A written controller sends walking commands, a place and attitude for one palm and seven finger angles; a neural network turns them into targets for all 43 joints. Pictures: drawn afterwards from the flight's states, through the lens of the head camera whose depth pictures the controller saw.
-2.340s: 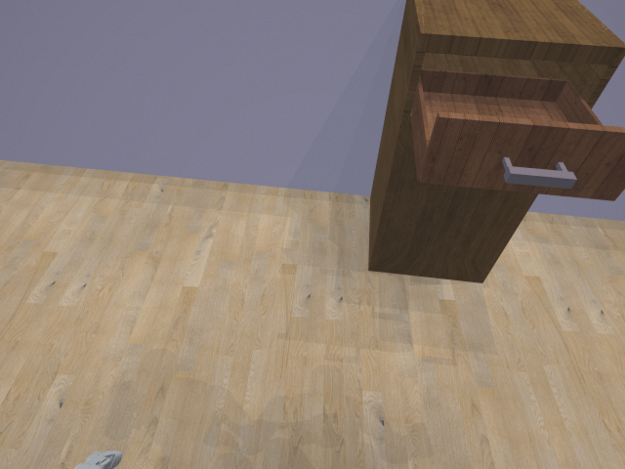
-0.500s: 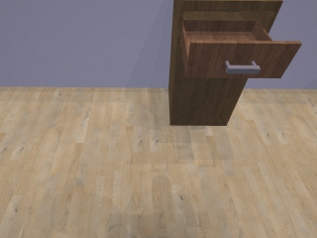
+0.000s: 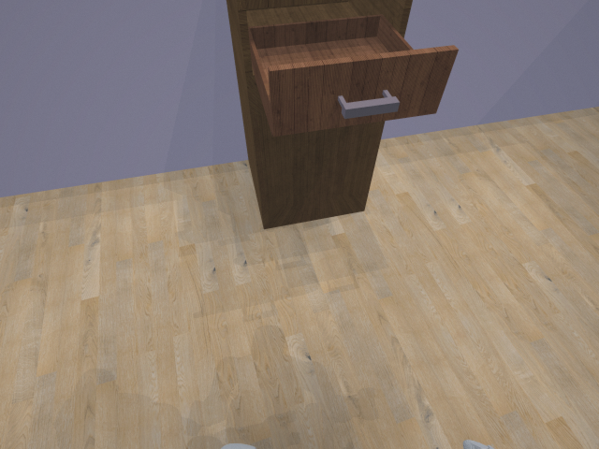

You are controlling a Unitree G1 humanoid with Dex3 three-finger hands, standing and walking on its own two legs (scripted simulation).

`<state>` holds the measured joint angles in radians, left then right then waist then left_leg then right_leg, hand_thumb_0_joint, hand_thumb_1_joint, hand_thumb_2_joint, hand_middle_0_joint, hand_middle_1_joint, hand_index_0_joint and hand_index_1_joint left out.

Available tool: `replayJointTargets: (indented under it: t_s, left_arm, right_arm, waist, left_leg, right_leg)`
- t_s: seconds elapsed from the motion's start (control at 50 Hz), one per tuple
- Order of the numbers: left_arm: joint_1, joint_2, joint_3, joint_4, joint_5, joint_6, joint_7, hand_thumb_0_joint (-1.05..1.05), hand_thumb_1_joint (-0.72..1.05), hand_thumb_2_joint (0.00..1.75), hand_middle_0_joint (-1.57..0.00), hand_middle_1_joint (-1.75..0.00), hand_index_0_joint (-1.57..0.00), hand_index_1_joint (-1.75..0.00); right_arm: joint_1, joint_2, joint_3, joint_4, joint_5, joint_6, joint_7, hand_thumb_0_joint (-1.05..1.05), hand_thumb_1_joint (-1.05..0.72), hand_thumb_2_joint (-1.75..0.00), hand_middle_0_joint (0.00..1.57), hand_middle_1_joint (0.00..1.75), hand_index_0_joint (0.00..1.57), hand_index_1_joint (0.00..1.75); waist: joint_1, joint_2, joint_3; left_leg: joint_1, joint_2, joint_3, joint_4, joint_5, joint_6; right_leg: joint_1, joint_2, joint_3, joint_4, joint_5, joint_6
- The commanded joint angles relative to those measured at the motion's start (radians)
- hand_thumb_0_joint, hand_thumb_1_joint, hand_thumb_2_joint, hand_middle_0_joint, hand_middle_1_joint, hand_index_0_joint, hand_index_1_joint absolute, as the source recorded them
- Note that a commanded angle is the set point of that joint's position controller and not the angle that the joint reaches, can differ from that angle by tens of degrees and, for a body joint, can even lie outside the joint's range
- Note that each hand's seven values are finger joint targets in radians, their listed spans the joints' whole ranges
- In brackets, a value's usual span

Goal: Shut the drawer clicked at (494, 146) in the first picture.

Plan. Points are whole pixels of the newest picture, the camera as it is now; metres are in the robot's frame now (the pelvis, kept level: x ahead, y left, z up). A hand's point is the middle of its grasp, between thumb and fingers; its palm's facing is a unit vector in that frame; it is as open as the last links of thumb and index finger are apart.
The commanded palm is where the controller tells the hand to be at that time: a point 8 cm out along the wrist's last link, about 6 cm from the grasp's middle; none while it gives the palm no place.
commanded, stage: walk to a spot facing it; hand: left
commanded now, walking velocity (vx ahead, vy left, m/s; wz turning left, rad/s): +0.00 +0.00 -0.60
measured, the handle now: (367, 102) +0.79 -0.06 +0.02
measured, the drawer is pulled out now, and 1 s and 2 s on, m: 0.28 0.28 0.28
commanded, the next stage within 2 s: none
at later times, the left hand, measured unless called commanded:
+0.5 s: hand (197, 446) +0.14 +0.17 -0.16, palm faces -0.34 -0.91 -0.23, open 7.4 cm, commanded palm none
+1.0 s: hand (208, 436) +0.16 +0.16 -0.18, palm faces -0.52 -0.83 -0.19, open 7.4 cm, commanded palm none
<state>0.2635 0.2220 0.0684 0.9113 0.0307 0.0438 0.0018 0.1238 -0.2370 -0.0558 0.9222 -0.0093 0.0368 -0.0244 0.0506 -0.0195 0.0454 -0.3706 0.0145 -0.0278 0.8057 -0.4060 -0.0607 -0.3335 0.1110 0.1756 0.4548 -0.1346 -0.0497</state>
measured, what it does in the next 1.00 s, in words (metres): steps on the spot, turning right: left foot, then right foot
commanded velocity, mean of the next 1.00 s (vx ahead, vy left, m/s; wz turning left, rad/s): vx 0.11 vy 0.00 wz -0.60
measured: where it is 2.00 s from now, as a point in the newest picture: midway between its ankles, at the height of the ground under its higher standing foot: outside the picture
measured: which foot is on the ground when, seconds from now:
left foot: up 0.00-0.08, down 0.10-0.52, up 0.54-0.94, down 0.96-1.00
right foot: down 0.00-0.08, up 0.10-0.50, down 0.52-0.94, up 0.96-1.00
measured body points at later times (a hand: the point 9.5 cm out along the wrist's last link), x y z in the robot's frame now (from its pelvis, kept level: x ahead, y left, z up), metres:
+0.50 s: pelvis -0.03 +0.02 -0.01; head +0.01 +0.00 +0.44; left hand +0.16 +0.22 -0.14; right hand -0.10 -0.23 -0.16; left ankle -0.02 +0.14 -0.74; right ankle -0.08 -0.10 -0.73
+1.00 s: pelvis +0.01 +0.02 -0.01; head +0.02 +0.04 +0.44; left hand +0.18 +0.21 -0.17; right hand -0.06 -0.25 -0.12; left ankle +0.06 +0.10 -0.74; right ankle -0.08 -0.09 -0.72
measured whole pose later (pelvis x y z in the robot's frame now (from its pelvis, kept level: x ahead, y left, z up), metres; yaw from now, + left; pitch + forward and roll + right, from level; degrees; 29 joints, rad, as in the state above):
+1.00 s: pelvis +0.01 +0.02 -0.01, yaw -37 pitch +0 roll -1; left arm 0.30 0.25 0.08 0.94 0.03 0.05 -0.03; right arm 0.23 -0.22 -0.03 0.86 -0.03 -0.04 -0.01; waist 0.02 -0.05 0.00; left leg -0.26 0.04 0.09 0.58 -0.33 0.00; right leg -0.35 0.06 0.12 0.78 -0.44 -0.01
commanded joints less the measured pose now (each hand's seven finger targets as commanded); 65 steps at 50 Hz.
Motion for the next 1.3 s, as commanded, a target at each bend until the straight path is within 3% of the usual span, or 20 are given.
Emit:
replayJointTargets:
  t_s: [0.0, 0.04, 0.06, 0.08, 0.14, 0.18, 0.34, 0.46, 0.48, 0.5, 0.52, 0.64, 0.8, 0.88, 0.9, 0.92, 0.94, 0.96, 1.06, 1.28]
  left_arm:
    - [-0.027, 0.217, 0.055, -0.084, -0.004, -0.009, 0.007, 0.0, 0.9, 0.9, -0.2, -0.3, -0.2, -0.3]
    - [-0.071, 0.183, 0.048, -0.104, -0.012, -0.005, 0.004, 0.0, 0.9, 0.9, -0.2, -0.3, -0.2, -0.3]
    - [-0.063, 0.118, 0.038, -0.125, -0.02, -0.002, -0.009, 0.0, 0.9, 0.9, -0.2, -0.3, -0.2, -0.3]
    - [-0.078, 0.132, 0.046, -0.141, -0.007, -0.005, -0.015, 0.0, 0.9, 0.9, -0.2, -0.3, -0.2, -0.3]
    - [-0.01, 0.151, 0.06, -0.075, 0.005, 0.007, -0.034, 0.0, 0.9, 0.9, -0.2, -0.3, -0.2, -0.3]
    - [-0.02, 0.125, 0.048, -0.074, -0.001, 0.014, -0.04, 0.0, 0.9, 0.9, -0.2, -0.3, -0.2, -0.3]
    - [-0.193, 0.085, 0.022, -0.118, -0.01, 0.013, -0.046, 0.0, 0.9, 0.9, -0.2, -0.3, -0.2, -0.3]
    - [-0.086, 0.108, 0.029, -0.089, -0.011, -0.014, -0.038, 0.0, 0.9, 0.9, -0.2, -0.3, -0.2, -0.3]
    - [-0.01, 0.195, 0.042, -0.067, -0.004, -0.029, -0.026, 0.0, 0.9, 0.9, -0.2, -0.3, -0.2, -0.3]
    - [0.048, 0.302, 0.065, -0.049, -0.005, -0.038, -0.007, 0.0, 0.9, 0.9, -0.2, -0.3, -0.2, -0.3]
    - [0.086, 0.298, 0.069, -0.048, -0.02, -0.027, 0.007, 0.0, 0.9, 0.9, -0.2, -0.3, -0.2, -0.3]
    - [-0.1, 0.194, 0.04, -0.096, -0.013, -0.027, 0.009, 0.0, 0.9, 0.9, -0.2, -0.3, -0.2, -0.3]
    - [-0.014, 0.222, 0.047, -0.07, -0.006, -0.044, -0.008, 0.0, 0.9, 0.9, -0.2, -0.3, -0.2, -0.3]
    - [-0.077, 0.21, 0.051, -0.084, -0.009, -0.042, -0.011, 0.0, 0.9, 0.9, -0.2, -0.3, -0.2, -0.3]
    - [-0.099, 0.167, 0.04, -0.097, -0.012, -0.038, -0.016, 0.0, 0.9, 0.9, -0.2, -0.3, -0.2, -0.3]
    - [-0.085, 0.085, 0.026, -0.115, -0.02, -0.034, -0.028, 0.0, 0.9, 0.9, -0.2, -0.3, -0.2, -0.3]
    - [-0.117, 0.086, 0.029, -0.15, -0.013, -0.046, -0.035, 0.0, 0.9, 0.9, -0.2, -0.3, -0.2, -0.3]
    - [-0.138, 0.114, 0.042, -0.142, -0.001, -0.048, -0.043, 0.0, 0.9, 0.9, -0.2, -0.3, -0.2, -0.3]
    - [-0.013, 0.061, 0.044, -0.033, 0.006, -0.027, -0.066, 0.0, 0.9, 0.9, -0.2, -0.3, -0.2, -0.3]
    - [-0.284, -0.008, 0.012, -0.073, 0.001, -0.029, -0.075, 0.0, 0.9, 0.9, -0.2, -0.3, -0.2, -0.3]
  right_arm:
    - [0.077, -0.083, -0.019, -0.077, 0.013, -0.037, -0.015, 0.0, -0.9, -0.9, 0.2, 0.3, 0.2, 0.3]
    - [0.175, -0.115, -0.025, -0.061, 0.013, -0.05, -0.024, 0.0, -0.9, -0.9, 0.2, 0.3, 0.2, 0.3]
    - [0.164, -0.206, -0.039, -0.075, -0.002, -0.055, -0.026, 0.0, -0.9, -0.9, 0.2, 0.3, 0.2, 0.3]
    - [0.121, -0.249, -0.042, -0.106, -0.004, -0.047, -0.026, 0.0, -0.9, -0.9, 0.2, 0.3, 0.2, 0.3]
    - [-0.019, -0.13, -0.002, -0.13, -0.009, -0.057, -0.027, 0.0, -0.9, -0.9, 0.2, 0.3, 0.2, 0.3]
    - [0.021, -0.125, -0.003, -0.122, -0.012, -0.061, -0.025, 0.0, -0.9, -0.9, 0.2, 0.3, 0.2, 0.3]
    - [0.195, -0.17, -0.038, -0.05, -0.016, -0.053, -0.015, 0.0, -0.9, -0.9, 0.2, 0.3, 0.2, 0.3]
    - [0.164, -0.194, -0.053, -0.042, -0.012, -0.043, 0.001, 0.0, -0.9, -0.9, 0.2, 0.3, 0.2, 0.3]
    - [0.184, -0.152, -0.044, -0.051, -0.003, -0.039, 0.01, 0.0, -0.9, -0.9, 0.2, 0.3, 0.2, 0.3]
    - [0.131, -0.07, -0.017, -0.106, -0.006, -0.034, 0.013, 0.0, -0.9, -0.9, 0.2, 0.3, 0.2, 0.3]
    - [0.065, -0.103, -0.02, -0.127, -0.006, -0.019, -0.004, 0.0, -0.9, -0.9, 0.2, 0.3, 0.2, 0.3]
    - [0.114, -0.091, -0.024, -0.06, -0.014, -0.004, 0.005, 0.0, -0.9, -0.9, 0.2, 0.3, 0.2, 0.3]
    - [0.015, -0.092, -0.023, -0.123, -0.015, -0.038, 0.027, 0.0, -0.9, -0.9, 0.2, 0.3, 0.2, 0.3]
    - [0.164, -0.078, -0.02, -0.094, -0.007, -0.065, 0.015, 0.0, -0.9, -0.9, 0.2, 0.3, 0.2, 0.3]
    - [0.261, -0.111, -0.023, -0.061, -0.004, -0.075, 0.003, 0.0, -0.9, -0.9, 0.2, 0.3, 0.2, 0.3]
    - [0.334, -0.215, -0.044, -0.043, -0.019, -0.08, -0.005, 0.0, -0.9, -0.9, 0.2, 0.3, 0.2, 0.3]
    - [0.358, -0.266, -0.044, -0.058, -0.016, -0.079, -0.008, 0.0, -0.9, -0.9, 0.2, 0.3, 0.2, 0.3]
    - [0.301, -0.239, -0.037, -0.064, -0.023, -0.084, -0.005, 0.0, -0.9, -0.9, 0.2, 0.3, 0.2, 0.3]
    - [0.215, -0.09, 0.005, -0.047, -0.008, -0.114, -0.012, 0.0, -0.9, -0.9, 0.2, 0.3, 0.2, 0.3]
    - [0.422, -0.059, 0.0, 0.092, -0.019, -0.119, -0.014, 0.0, -0.9, -0.9, 0.2, 0.3, 0.2, 0.3]
  waist:
    - [-0.041, -0.14, -0.142]
    - [-0.092, -0.077, -0.152]
    - [-0.09, 0.216, -0.117]
    - [-0.076, 0.274, -0.047]
    - [0.005, 0.151, -0.019]
    - [-0.014, 0.168, -0.023]
    - [-0.108, 0.208, -0.031]
    - [-0.042, 0.185, -0.11]
    - [-0.01, -0.018, -0.163]
    - [0.016, -0.303, -0.153]
    - [0.049, -0.236, -0.167]
    - [-0.058, -0.113, -0.093]
    - [-0.007, -0.136, -0.025]
    - [-0.084, -0.138, -0.038]
    - [-0.13, -0.043, -0.057]
    - [-0.157, 0.278, -0.072]
    - [-0.153, 0.327, -0.017]
    - [-0.138, 0.244, 0.029]
    - [-0.039, 0.172, 0.064]
    - [-0.117, 0.142, 0.135]
  left_leg:
    - [0.103, -0.03, 0.011, -0.244, 0.035, 0.033]
    - [0.353, 0.044, -0.043, -0.459, 0.12, 0.066]
    - [0.433, 0.276, -0.3, -0.598, 0.017, 0.136]
    - [0.268, 0.467, -0.416, -0.628, 0.077, 0.212]
    - [0.112, 0.288, -0.144, -0.552, 0.312, 0.182]
    - [0.181, 0.238, -0.045, -0.513, 0.413, 0.18]
    - [0.325, 0.309, 0.031, -0.443, 0.642, 0.214]
    - [0.197, 0.31, 0.16, -0.215, 0.55, 0.105]
    - [0.02, 0.259, 0.227, -0.012, 0.345, 0.032]
    - [-0.255, 0.106, 0.22, 0.229, -0.203, -0.021]
    - [-0.247, 0.111, 0.059, 0.315, -0.221, -0.004]
    - [-0.152, 0.102, 0.058, 0.295, 0.026, -0.029]
    - [-0.109, 0.046, 0.071, 0.019, -0.012, -0.01]
    - [0.224, 0.002, 0.098, -0.286, 0.071, 0.015]
    - [0.41, 0.044, 0.071, -0.409, 0.053, 0.025]
    - [0.525, 0.3, -0.247, -0.569, -0.239, 0.085]
    - [0.433, 0.497, -0.465, -0.671, -0.373, 0.159]
    - [0.308, 0.507, -0.488, -0.722, -0.427, 0.189]
    - [0.246, 0.282, 0.013, -0.642, 0.13, 0.08]
    - [0.452, 0.348, 0.207, -0.594, 0.478, 0.168]
  right_leg:
    - [0.097, -0.232, 0.342, -0.111, 0.108, -0.091]
    - [-0.11, -0.137, 0.257, -0.015, -0.064, -0.009]
    - [-0.312, -0.001, 0.094, 0.192, -0.265, 0.044]
    - [-0.335, -0.005, -0.073, 0.467, -0.407, 0.095]
    - [-0.246, -0.071, -0.087, 0.778, -0.248, 0.118]
    - [-0.272, -0.085, -0.115, 0.803, -0.22, 0.129]
    - [-0.186, -0.145, -0.221, 0.434, -0.312, 0.128]
    - [0.164, -0.119, -0.266, 0.013, -0.092, 0.067]
    - [0.383, -0.256, -0.113, -0.079, 0.08, 0.016]
    - [0.45, -0.504, 0.226, -0.097, 0.459, -0.087]
    - [0.365, -0.51, 0.222, -0.09, 0.494, -0.153]
    - [0.176, -0.32, 0.066, -0.109, 0.21, -0.113]
    - [0.119, -0.306, 0.256, -0.22, -0.338, -0.146]
    - [-0.062, -0.235, 0.229, -0.114, -0.335, -0.097]
    - [-0.187, -0.163, 0.167, 0.005, -0.36, -0.05]
    - [-0.38, -0.023, 0.014, 0.302, -0.441, 0.008]
    - [-0.456, -0.054, -0.118, 0.503, -0.44, 0.048]
    - [-0.445, -0.112, -0.092, 0.628, -0.381, 0.053]
    - [-0.37, -0.162, -0.15, 0.786, -0.06, 0.086]
    - [-0.488, -0.222, -0.277, 0.466, -0.045, 0.085]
